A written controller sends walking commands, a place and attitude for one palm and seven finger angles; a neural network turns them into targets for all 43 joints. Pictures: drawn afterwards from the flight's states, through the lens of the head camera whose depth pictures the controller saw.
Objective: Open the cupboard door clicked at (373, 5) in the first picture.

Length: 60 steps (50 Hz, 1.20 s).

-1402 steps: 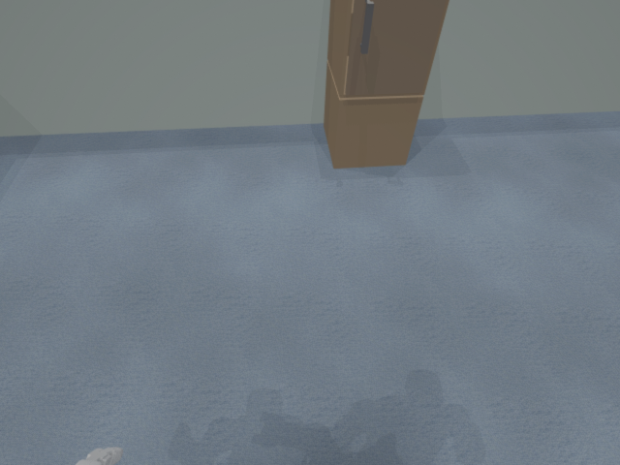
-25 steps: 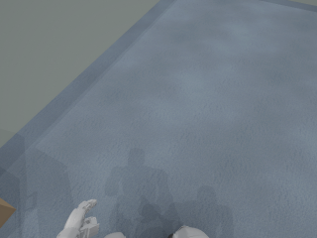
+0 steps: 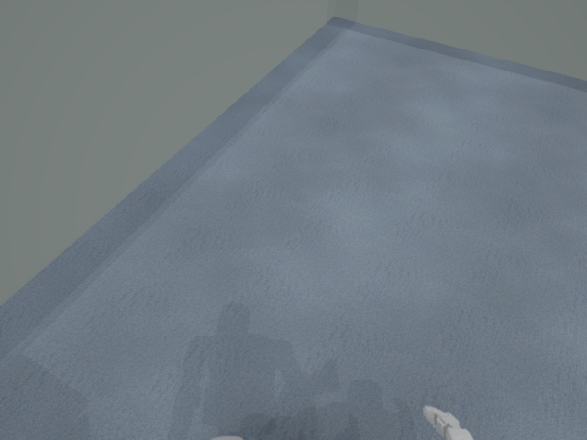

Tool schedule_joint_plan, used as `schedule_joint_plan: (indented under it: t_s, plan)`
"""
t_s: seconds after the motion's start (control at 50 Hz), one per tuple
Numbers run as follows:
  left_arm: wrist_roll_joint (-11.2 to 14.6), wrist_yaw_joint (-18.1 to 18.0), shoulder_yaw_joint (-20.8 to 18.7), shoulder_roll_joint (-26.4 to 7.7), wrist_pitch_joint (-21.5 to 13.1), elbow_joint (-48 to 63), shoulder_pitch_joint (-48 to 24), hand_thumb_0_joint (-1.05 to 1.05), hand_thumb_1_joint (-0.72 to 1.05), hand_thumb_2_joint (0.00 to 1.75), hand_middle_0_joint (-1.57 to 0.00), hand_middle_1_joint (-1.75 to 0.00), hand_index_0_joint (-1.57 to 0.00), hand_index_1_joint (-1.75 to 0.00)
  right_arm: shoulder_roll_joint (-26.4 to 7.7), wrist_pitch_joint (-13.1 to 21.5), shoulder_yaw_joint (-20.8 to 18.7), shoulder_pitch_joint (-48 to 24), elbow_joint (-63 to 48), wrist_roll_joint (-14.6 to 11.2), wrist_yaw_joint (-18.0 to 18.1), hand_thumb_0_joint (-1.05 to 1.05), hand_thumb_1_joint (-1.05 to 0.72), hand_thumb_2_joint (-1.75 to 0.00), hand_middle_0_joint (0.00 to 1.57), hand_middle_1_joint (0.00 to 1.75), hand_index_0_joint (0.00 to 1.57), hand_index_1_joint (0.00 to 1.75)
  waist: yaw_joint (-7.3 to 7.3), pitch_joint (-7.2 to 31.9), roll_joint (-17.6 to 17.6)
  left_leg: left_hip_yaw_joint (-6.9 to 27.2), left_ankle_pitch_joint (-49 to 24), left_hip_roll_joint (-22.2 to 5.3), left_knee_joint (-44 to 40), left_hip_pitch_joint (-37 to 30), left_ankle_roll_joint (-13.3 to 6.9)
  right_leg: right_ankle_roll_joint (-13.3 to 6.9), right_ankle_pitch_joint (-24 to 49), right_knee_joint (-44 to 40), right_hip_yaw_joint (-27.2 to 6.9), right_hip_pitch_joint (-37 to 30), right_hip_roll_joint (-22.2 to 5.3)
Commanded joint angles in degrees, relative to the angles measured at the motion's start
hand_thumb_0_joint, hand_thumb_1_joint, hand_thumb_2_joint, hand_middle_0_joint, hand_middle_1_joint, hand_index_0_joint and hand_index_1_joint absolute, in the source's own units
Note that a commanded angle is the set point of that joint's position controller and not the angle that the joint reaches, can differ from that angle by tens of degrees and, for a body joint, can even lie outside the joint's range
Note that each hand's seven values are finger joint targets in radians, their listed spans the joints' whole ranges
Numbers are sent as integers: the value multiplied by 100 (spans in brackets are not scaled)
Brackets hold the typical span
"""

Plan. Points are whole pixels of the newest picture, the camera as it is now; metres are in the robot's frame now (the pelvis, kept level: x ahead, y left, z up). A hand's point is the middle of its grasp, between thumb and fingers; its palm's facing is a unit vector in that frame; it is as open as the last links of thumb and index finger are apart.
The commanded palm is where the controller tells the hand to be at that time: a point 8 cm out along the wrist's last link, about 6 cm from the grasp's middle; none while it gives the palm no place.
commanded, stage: walk to a spot facing it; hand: left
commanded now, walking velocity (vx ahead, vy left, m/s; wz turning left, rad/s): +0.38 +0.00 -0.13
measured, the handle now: out of the picture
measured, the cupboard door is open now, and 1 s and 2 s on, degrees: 52 52 52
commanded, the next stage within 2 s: turn to face it in 0.52 s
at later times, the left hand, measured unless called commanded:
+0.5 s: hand (242, 346) +0.28 +0.12 -0.15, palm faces +0.03 -0.98 -0.21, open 7.3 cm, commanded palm none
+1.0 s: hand (246, 273) +0.43 +0.14 -0.15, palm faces +0.28 -0.93 -0.25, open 7.4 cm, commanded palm none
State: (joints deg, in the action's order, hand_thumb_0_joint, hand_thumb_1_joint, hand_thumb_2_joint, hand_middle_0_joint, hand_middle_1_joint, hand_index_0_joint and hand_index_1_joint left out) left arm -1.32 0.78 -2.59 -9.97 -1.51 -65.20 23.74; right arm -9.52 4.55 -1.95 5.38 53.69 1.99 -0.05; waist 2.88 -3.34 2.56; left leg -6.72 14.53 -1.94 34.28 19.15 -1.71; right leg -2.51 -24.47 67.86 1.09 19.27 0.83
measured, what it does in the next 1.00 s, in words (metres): walks ahead: right foot, then left foot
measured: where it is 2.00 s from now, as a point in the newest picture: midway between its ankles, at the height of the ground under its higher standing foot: (338, 359)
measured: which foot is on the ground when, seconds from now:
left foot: down 0.00-0.28, up 0.30-0.68, down 0.70-1.00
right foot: up 0.00-0.26, down 0.28-0.70, up 0.72-0.98, down 1.00-1.00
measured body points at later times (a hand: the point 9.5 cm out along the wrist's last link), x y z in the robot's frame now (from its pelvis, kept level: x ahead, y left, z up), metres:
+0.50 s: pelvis +0.23 -0.07 +0.02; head +0.25 -0.08 +0.47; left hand +0.28 +0.17 -0.13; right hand +0.22 -0.31 -0.14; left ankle +0.25 +0.08 -0.67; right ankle +0.22 -0.15 -0.73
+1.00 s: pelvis +0.39 -0.08 +0.00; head +0.43 -0.08 +0.45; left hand +0.42 +0.19 -0.13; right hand +0.52 -0.30 -0.15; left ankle +0.41 +0.06 -0.73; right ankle +0.45 -0.20 -0.72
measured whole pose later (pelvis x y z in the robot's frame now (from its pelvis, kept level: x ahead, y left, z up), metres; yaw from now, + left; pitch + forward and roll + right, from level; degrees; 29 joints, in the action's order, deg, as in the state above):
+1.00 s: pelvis +0.39 -0.08 +0.00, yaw +15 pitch +1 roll +0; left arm -1.3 0.2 -3.7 -11.9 0.1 -52.2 9.7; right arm -10.8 -2.2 -2.7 10.7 55.0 1.6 -0.3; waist 0.1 -3.3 -1.0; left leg 3.8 12.4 0.2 34.0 23.0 1.1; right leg 3.0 -20.8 37.5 2.3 21.5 -2.9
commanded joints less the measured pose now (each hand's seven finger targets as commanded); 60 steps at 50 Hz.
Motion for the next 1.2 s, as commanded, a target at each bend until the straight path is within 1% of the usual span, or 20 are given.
schedule_joint_plan:
  t_s: [0.0, 0.18, 0.22, 0.24, 0.26, 0.28, 0.38, 0.58, 0.62, 0.64, 0.68, 0.7, 0.74, 0.8, 0.94, 0.96, 0.98, 1.0, 1.06, 1.18]
  plan:
    - [-43, 119, -134, -243, -105, 813, -536, 0, 90, 90, -20, -30, -20, -30, -789, 56, -139, 1271, 301, -33, 144, 0, -90, -90, 20, 30, 20, 30, -298, 47, -1082, 1440, -627, -1614, -2258, -854, -718, 177, 688, -93, -208, 1623, -715]
    - [-35, 214, -188, -365, -6, 1057, -1342, 0, 90, 90, -20, -30, -20, -30, -961, -74, -204, 1555, 546, 2, 64, 0, -90, -90, 20, 30, 20, 30, -228, -277, -924, 629, 699, -1332, -2240, -137, -522, 205, 1413, -2969, 603, -142, -463]
    - [-41, 187, -255, -638, -68, 850, -744, 0, 90, 90, -20, -30, -20, -30, -895, -100, -172, 1646, 630, -14, 67, 0, -90, -90, 20, 30, 20, 30, 78, 16, -486, 359, 101, -1017, -1074, -78, -282, 65, 1194, -3590, 585, -1249, -295]
    - [-65, 136, -346, -1045, -146, 623, 67, 0, 90, 90, -20, -30, -20, -30, -742, -93, -144, 1606, 581, -81, 23, 0, -90, -90, 20, 30, 20, 30, 453, 431, 348, -157, -45, -552, 531, 736, -41, -284, 342, -4085, -428, -2502, -954]
    - [-35, 57, -511, -1745, -175, 391, 936, 0, 90, 90, -20, -30, -20, -30, -409, -72, -73, 1629, 376, -147, -10, 0, -90, -90, 20, 30, 20, 30, 710, 957, 1979, -406, 1937, 107, 2467, 1923, 175, -906, -454, -5171, -2775, -3406, -2514]
    - [50, -8, -462, -1742, -133, 454, 792, 0, 90, 90, -20, -30, -20, -30, -650, -78, -125, 1253, 225, -114, -1, 0, -90, -90, 20, 30, 20, 30, 674, 799, 1391, 302, 2147, -187, 3457, 2344, 114, -1195, -948, -5694, -3366, -3048, -2788]
    - [6, -102, -198, -761, -263, 834, -718, 0, 90, 90, -20, -30, -20, -30, -279, -240, -122, 1398, 537, -47, -51, 0, -90, -90, 20, 30, 20, 30, -315, 216, 338, 499, 465, -782, 2584, 1290, 293, -780, 1082, -5751, -766, -820, -1986]
    - [26, -120, -141, -734, -372, 339, -231, 0, 90, 90, -20, -30, -20, -30, -158, -205, -102, 454, 137, -88, -175, 0, -90, -90, 20, 30, 20, 30, -203, 5, 373, -1, -408, -287, 209, 948, 154, -467, 3419, -5223, 353, -1855, -1778]
    - [51, -158, -130, -696, -342, 357, -319, 0, 90, 90, -20, -30, -20, -30, -332, -180, -110, 910, 285, -61, -108, 0, -90, -90, 20, 30, 20, 30, -524, 117, 171, -126, -794, -85, -359, -49, 53, -272, 4392, -4333, 677, -1654, -1603]
    - [46, -164, -122, -696, -302, 404, -350, 0, 90, 90, -20, -30, -20, -30, -631, -174, -177, 1492, 430, -44, -82, 0, -90, -90, 20, 30, 20, 30, -756, 470, -224, 108, -1638, -160, -537, -1113, -80, -28, 4202, -3274, 895, -1138, -1367]
    - [117, -153, -77, -488, -243, 797, -263, 0, 90, 90, -20, -30, -20, -30, -1583, -214, -349, 2550, 554, -15, 67, 0, -90, -90, 20, 30, 20, 30, -1032, 1378, -1923, 3144, -4103, -2405, -991, -2806, -1434, 417, -1275, -101, 797, 918, -181]
    - [72, -166, -105, -555, -196, 1058, -693, 0, 90, 90, -20, -30, -20, -30, -1726, -247, -357, 2383, 480, -54, 118, 0, -90, -90, 20, 30, 20, 30, -980, 1091, -1101, 3296, -3521, -2498, -1135, -2278, -1572, 410, -1205, 531, 166, 1392, -259]
    - [35, -146, -131, -507, -114, 1108, -1022, 0, 90, 90, -20, -30, -20, -30, -1279, -233, -269, 1422, 161, -66, 161, 0, -90, -90, 20, 30, 20, 30, -639, 584, -1466, 2757, -2264, -2013, -1461, -1064, -1167, 497, -516, 582, -194, 1614, -664]
    - [42, -76, -185, -385, 99, 1041, -625, 0, 90, 90, -20, -30, -20, -30, -1197, -248, -199, 657, -118, -45, 161, 0, -90, -90, 20, 30, 20, 30, -223, 706, -1094, 1761, -1839, -1337, -1517, -133, -734, 586, -37, -629, 9, 620, -557]
    - [23, -106, -295, -658, 162, 1323, -407, 0, 90, 90, -20, -30, -20, -30, -1382, -545, -405, 142, -433, -57, 80, 0, -90, -90, 20, 30, 20, 30, -2, 600, -941, 2023, 502, -755, -1155, 1009, -400, 587, 770, -3372, 338, -1061, -161]
    - [-17, -143, -368, -920, 132, 1361, -243, 0, 90, 90, -20, -30, -20, -30, -1148, -577, -394, 68, -531, -86, 59, 0, -90, -90, 20, 30, 20, 30, 130, 547, -318, 1675, 979, -280, -440, 1593, -127, 456, 360, -4335, -234, -1577, -673]
    - [-95, -193, -476, -1503, 90, 1451, -165, 0, 90, 90, -20, -30, -20, -30, -707, -578, -328, 58, -695, -114, 8, 0, -90, -90, 20, 30, 20, 30, 241, 493, 1451, 700, 1705, 487, 1145, 2339, 336, -97, -70, -5404, -2081, -1760, -2295]
    - [-44, -200, -435, -1690, 132, 1607, -398, 0, 90, 90, -20, -30, -20, -30, -845, -581, -367, -1, -768, -84, -35, 0, -90, -90, 20, 30, 20, 30, 209, 511, 1543, 706, 2065, 324, 2616, 1933, 328, -594, 1, -5742, -2413, -1036, -3000]
    - [-32, -267, -313, -1061, 105, 1846, -1294, 0, 90, 90, -20, -30, -20, -30, -749, -668, -360, 221, -549, -67, -106, 0, -90, -90, 20, 30, 20, 30, -301, 222, 1004, 698, 1177, -174, 3559, 1767, 437, -466, 1572, -5134, -802, -698, -2234]
    - [-47, -228, -336, -1348, 25, 1604, -700, 0, 90, 90, -20, -30, -20, -30, -473, -613, -174, -89, -647, -130, -171, 0, -90, -90, 20, 30, 20, 30, -20, 563, 822, -65, 1095, 112, 1096, 1029, 508, -314, 5209, -4139, 325, -1971, -2067]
